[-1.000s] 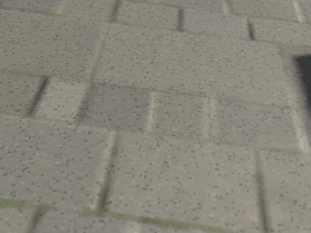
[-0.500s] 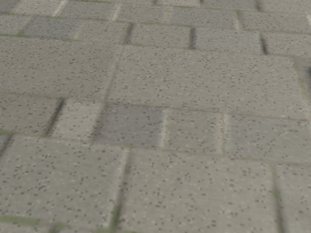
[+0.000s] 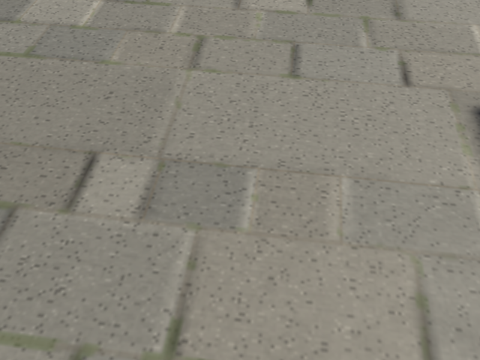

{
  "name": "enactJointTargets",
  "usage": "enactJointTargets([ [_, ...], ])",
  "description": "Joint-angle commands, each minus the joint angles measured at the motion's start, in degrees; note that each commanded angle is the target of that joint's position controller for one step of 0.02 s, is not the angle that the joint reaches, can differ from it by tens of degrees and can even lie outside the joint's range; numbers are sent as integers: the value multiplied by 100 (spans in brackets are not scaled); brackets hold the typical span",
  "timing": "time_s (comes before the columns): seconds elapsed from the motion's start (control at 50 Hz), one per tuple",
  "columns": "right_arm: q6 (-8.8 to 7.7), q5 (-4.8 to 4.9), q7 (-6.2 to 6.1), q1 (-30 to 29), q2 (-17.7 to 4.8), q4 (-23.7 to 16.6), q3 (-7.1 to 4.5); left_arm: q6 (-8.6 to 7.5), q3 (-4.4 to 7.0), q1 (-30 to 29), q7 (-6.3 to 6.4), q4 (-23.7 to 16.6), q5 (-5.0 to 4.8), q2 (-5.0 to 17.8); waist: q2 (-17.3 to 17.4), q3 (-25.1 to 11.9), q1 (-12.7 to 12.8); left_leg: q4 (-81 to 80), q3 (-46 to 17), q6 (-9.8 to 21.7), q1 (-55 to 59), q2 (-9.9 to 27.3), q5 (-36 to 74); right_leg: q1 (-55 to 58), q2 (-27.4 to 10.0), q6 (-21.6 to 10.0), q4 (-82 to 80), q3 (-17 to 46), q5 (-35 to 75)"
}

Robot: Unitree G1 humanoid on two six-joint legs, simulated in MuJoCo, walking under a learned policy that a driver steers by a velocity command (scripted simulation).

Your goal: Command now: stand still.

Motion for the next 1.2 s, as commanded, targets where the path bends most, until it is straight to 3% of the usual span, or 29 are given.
enactJointTargets([
  [0.02,-50,2,-26,11,-610,-47,-115,-64,121,58,25,-145,-6,602,-9,-112,-11,-417,-207,139,151,228,1082,-203,-286,-71,-608,313,736],
  [0.2,-55,5,-45,59,-582,375,-79,-52,80,181,40,220,-15,591,-12,-42,-14,-508,-124,94,126,207,1007,-179,-265,-116,-716,328,678],
  [0.24,-51,46,-54,201,-528,496,-70,-15,120,315,67,340,-54,703,-194,-73,11,-248,192,141,-59,-62,-386,-165,-237,-253,-895,427,-1015],
  [0.26,-76,74,-50,154,-543,468,-76,3,173,361,87,347,-93,874,-433,100,58,87,380,176,-440,-200,-1157,-240,-441,-458,-1121,790,-2077],
  [0.3,-252,99,15,-176,-463,256,-48,-34,272,672,112,412,-158,1193,-1008,465,201,1166,629,214,-1333,-102,-1150,-159,-1550,-1094,-1991,2325,-3383],
  [0.34,-417,150,109,-387,-505,143,-63,-148,315,686,110,409,-118,1239,-907,765,229,2021,337,301,-1900,343,-1237,-183,-2093,-1442,-2313,3018,-2860],
  [0.38,-521,193,179,-319,-525,140,-71,-211,314,501,65,316,-161,1138,-689,614,122,1777,301,396,-2029,543,-1391,175,-1955,-1260,-2224,2584,-2064],
  [0.42,-601,186,213,-147,-465,241,-74,-202,336,236,42,241,-250,1177,-633,370,-44,694,610,392,-1002,381,-827,-142,-1436,-969,-2019,1662,-1287],
  [0.48,-579,149,224,1038,-439,757,-157,-131,289,193,6,242,-258,1029,-411,-17,-509,-265,1031,225,1128,-93,316,-1236,-830,-741,-1056,852,-1093],
  [0.5,-576,154,196,1535,-618,838,-207,-161,179,50,-34,166,-201,683,177,-111,-714,-727,71,413,1746,533,-214,-1827,-493,-481,150,434,-750],
  [0.52,-583,154,160,2060,-1186,818,-288,-230,65,-21,-71,-28,-74,269,1549,-406,-764,-1500,-2045,979,2299,1834,-947,-2758,-7,-83,2209,-196,-1127],
  [0.54,-683,36,250,2141,-1410,879,-294,-315,117,-114,-47,-192,-258,421,1585,-250,-709,-2085,-3696,1750,1963,2501,-2261,-3486,144,-160,3381,341,-1675],
  [0.56,-783,52,284,1536,-1090,674,-180,-390,165,-253,-61,-248,-390,709,863,329,-472,-2153,-3399,1702,1695,2425,-2660,-4033,-289,-278,3889,627,-1180],
  [0.58,-836,53,313,1156,-827,534,-96,-451,194,-248,-100,-205,-376,823,657,502,-333,-2147,-2705,1433,1533,2127,-2130,-4107,-487,-359,3915,613,-533],
  [0.64,-785,29,334,1015,-573,414,29,-483,266,-269,-161,-112,-166,827,501,347,-176,-2194,-1193,981,1295,1496,66,-3571,-779,-251,3220,385,554],
  [0.7,-713,-2,222,1397,-679,473,48,-409,209,-673,-209,-252,-142,570,454,328,-266,-2235,-526,1073,1223,1307,1484,-3520,-726,1,2572,99,1058],
  [0.76,-674,-7,141,1481,-828,405,47,-402,108,-1462,-234,-547,-163,375,412,466,-420,-2387,-116,1044,824,1154,1757,-3056,-546,93,1288,-110,1689],
  [0.82,-665,53,118,1779,-887,464,28,-402,71,-1952,-305,-718,-205,389,468,605,-520,-2488,17,1066,889,1266,1708,-2702,-389,33,572,-208,2027],
  [0.88,-616,111,105,1810,-927,491,-21,-439,85,-2154,-398,-866,-221,504,466,632,-378,-2233,88,990,1489,1530,2221,-2659,-362,-194,162,-80,1866],
  [0.92,-559,82,101,1660,-1058,425,-83,-462,173,-1811,-426,-819,-205,713,576,272,-73,-1656,171,869,1837,1618,3701,-2053,-172,-380,100,-166,1523],
  [0.96,-453,5,107,1498,-1085,335,-101,-431,402,-335,-365,-399,-223,1105,699,-721,697,107,425,669,1649,1344,5422,-131,190,-662,139,-417,1335],
  [0.98,-441,-64,118,1493,-938,195,-28,-395,501,750,-302,-140,-179,1396,374,-1477,1082,1752,493,527,339,1112,4112,1756,-614,-972,364,497,1184],
  [1.0,-565,-34,218,2341,-17,156,217,-375,596,1297,-324,60,-83,1839,-1329,-2561,624,4102,472,143,-1901,-79,129,3800,-2144,-1989,-331,3497,-497],
  [1.02,-751,96,262,2053,-409,250,135,-373,435,1158,-332,74,-90,1300,-1133,-2479,759,4885,-382,282,-2523,-112,-1543,3566,-2203,-1887,-1288,4577,-1000],
  [1.04,-856,274,279,1375,-861,-25,1,-406,355,543,-323,6,-110,1078,-934,-1354,601,5131,-233,390,-3011,220,-1210,2628,-2039,-1561,-1402,3658,-793],
  [1.06,-901,286,234,988,-919,-135,-7,-444,302,-23,-331,-116,-98,923,-358,-815,406,4887,-81,428,-2820,548,-619,1596,-1851,-1418,-1557,2838,-96],
  [1.08,-880,216,178,829,-882,-159,-50,-481,259,-325,-362,-143,-46,772,-89,-480,209,4547,12,412,-2546,760,-245,781,-1631,-1323,-1707,2199,581],
  [1.12,-719,140,141,1086,-618,-130,-60,-530,204,-482,-408,-74,12,567,-346,-380,-121,4090,-22,388,-1912,998,51,15,-1293,-1242,-2005,1508,969],
  [1.2,-572,59,105,531,-596,-424,-87,-551,251,-65,-295,173,-16,837,-298,17,-134,3126,122,163,-2430,1141,603,-291,-1236,-1385,-2385,1006,1302],
])
Keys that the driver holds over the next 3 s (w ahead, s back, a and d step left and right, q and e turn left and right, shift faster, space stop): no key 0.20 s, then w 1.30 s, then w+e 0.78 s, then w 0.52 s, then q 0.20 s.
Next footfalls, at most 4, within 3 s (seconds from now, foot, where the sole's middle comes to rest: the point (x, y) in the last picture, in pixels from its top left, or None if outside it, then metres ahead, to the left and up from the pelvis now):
0.50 left None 0.09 0.14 -0.77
0.98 right None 0.46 -0.09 -0.77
1.52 left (204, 278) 0.77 0.14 -0.77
2.06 right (284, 210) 1.04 -0.12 -0.77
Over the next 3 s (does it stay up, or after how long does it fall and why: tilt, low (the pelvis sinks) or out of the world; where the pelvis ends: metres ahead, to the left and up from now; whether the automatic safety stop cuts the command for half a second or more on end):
stays up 1.38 -0.17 0.00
